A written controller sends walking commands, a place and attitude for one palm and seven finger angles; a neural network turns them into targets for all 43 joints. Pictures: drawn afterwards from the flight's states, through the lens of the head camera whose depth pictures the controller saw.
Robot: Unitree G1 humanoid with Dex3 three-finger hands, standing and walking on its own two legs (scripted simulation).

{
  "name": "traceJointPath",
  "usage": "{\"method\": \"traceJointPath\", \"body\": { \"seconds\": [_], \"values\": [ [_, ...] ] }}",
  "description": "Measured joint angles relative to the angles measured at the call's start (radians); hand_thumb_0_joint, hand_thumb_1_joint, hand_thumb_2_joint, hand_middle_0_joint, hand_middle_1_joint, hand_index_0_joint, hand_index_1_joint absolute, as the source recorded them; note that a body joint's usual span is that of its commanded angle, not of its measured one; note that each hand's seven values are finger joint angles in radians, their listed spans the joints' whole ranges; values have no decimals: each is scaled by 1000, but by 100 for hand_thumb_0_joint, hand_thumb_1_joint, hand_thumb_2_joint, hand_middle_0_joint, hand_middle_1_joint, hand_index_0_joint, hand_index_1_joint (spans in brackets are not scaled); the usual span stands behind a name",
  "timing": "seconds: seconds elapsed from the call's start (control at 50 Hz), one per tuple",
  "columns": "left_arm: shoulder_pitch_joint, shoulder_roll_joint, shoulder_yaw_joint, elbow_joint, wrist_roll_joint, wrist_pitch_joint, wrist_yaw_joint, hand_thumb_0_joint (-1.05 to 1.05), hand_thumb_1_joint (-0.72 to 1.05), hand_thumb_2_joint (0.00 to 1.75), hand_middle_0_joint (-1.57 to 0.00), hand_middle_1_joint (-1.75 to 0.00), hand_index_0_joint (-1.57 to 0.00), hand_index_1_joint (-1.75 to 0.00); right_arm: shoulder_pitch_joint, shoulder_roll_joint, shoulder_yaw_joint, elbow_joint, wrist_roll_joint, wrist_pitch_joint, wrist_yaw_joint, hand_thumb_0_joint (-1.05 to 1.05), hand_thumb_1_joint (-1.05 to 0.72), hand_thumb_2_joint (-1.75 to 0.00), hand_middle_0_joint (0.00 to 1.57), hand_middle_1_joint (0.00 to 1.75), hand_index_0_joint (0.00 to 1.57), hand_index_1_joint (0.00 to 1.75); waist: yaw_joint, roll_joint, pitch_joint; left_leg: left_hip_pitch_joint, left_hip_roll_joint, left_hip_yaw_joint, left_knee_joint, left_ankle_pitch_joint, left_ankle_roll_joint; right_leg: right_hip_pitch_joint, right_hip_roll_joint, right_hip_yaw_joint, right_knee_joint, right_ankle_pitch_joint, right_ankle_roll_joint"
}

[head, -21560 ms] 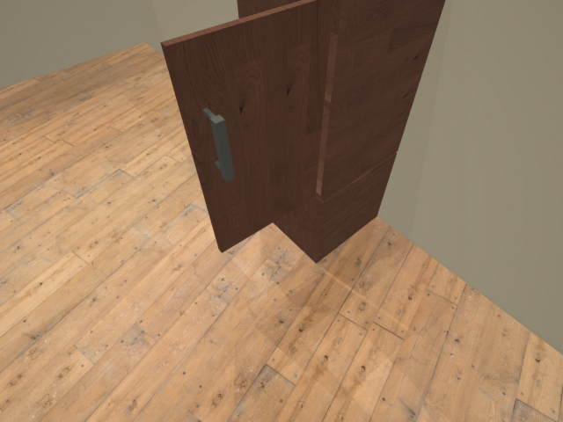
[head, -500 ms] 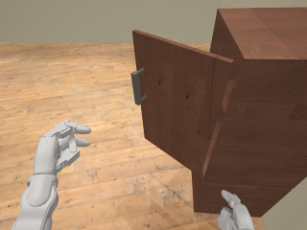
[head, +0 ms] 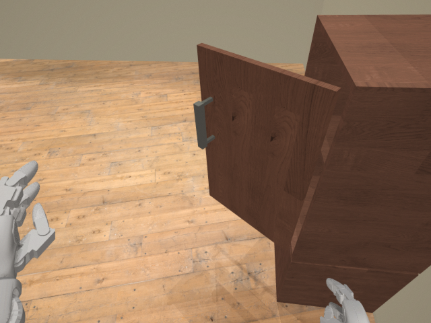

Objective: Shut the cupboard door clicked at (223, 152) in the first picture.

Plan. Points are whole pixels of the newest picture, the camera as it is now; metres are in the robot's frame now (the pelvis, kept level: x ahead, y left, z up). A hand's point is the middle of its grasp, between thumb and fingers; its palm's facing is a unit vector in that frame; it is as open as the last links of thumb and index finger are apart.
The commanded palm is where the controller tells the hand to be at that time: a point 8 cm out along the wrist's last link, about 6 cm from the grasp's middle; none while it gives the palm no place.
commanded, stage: draw the hand back to the body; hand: left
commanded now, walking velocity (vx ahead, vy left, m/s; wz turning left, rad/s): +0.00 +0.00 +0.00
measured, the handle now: (205, 123) +0.62 +0.12 +0.04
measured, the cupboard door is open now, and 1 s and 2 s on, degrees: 53 53 53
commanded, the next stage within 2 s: step back with the hand held close in 0.16 s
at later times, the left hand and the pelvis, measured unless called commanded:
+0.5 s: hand (54, 229) +0.19 +0.27 +0.15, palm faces +0.40 -0.79 -0.47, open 7.4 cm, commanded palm +0.14 +0.30 +0.17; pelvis -0.01 +0.01 +0.00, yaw -1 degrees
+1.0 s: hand (8, 274) +0.12 +0.29 +0.15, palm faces +0.44 -0.77 -0.47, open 7.4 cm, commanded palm +0.07 +0.32 +0.17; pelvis -0.08 +0.02 -0.02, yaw -1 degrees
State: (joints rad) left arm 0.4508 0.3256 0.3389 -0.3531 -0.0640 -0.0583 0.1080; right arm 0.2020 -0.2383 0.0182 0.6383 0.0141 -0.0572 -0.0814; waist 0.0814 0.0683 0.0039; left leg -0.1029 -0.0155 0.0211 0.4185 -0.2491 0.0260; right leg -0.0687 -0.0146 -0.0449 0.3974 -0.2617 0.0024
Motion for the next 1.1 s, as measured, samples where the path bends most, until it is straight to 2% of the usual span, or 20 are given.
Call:
{"method": "traceJointPath", "body": {
  "seconds": [0.16,0.3,0.44,0.66,0.8,1.1],
  "values": [
    [6,14,-7,-13,-1,-9,-7,2,89,90,-21,-31,-21,-31,-7,20,9,-7,-2,-16,0,1,-91,-90,20,30,20,30,-13,-11,-1,6,13,6,1,-2,-7,7,12,6,-8,7,-7],
    [12,20,5,-20,-4,-13,-11,2,89,90,-21,-31,-21,-30,0,21,9,-6,-2,-13,5,1,-90,-90,20,30,20,30,-15,-4,0,7,16,9,-3,1,-9,7,16,9,-13,11,-9],
    [49,36,36,-21,0,-73,-4,2,89,90,-21,-31,-21,-30,-12,-5,-12,-28,2,49,7,1,-90,-90,20,30,21,30,-46,18,-33,-106,24,2,62,-15,-2,-81,23,2,2,20,-3],
    [100,105,59,-87,-4,-76,6,2,89,90,-21,-31,-21,-30,-22,-11,-37,-88,13,114,-18,1,-91,-90,20,30,20,30,-70,-26,-13,-170,-1,40,76,8,23,-182,-5,39,73,25,23],
    [105,116,81,-115,7,-105,17,2,89,90,-21,-31,-21,-30,-9,4,-24,-108,14,99,-16,1,-91,-90,20,30,20,30,-78,-46,-18,-225,0,41,118,20,33,-232,-6,38,107,42,27],
    [67,65,91,-135,44,-180,43,2,89,90,-21,-31,-21,-30,44,14,-11,-53,-6,18,-9,1,-90,-90,20,30,21,30,-65,-60,-10,-330,16,10,231,1,32,-305,8,8,171,59,16]
  ]
}}
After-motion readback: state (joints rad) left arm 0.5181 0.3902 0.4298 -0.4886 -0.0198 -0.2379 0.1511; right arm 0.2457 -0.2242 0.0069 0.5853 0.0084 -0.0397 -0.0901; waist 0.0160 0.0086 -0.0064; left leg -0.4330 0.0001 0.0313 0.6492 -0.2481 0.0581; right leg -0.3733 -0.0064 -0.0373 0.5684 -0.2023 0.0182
